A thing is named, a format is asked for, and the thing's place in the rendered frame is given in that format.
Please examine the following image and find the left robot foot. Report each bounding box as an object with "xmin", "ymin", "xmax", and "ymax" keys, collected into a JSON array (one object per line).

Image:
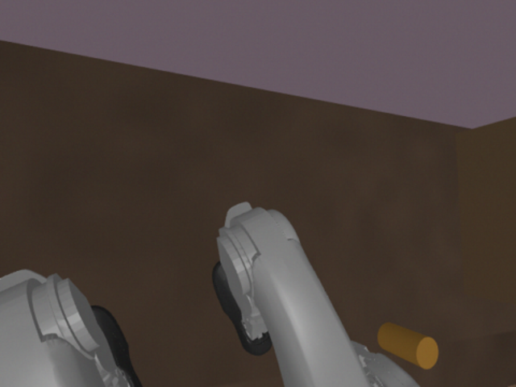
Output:
[{"xmin": 90, "ymin": 306, "xmax": 143, "ymax": 387}]

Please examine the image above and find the right robot foot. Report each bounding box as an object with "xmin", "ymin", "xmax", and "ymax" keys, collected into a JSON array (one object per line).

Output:
[{"xmin": 212, "ymin": 261, "xmax": 272, "ymax": 356}]

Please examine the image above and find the right robot hand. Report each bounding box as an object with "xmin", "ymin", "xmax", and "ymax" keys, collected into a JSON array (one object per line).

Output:
[{"xmin": 351, "ymin": 340, "xmax": 421, "ymax": 387}]

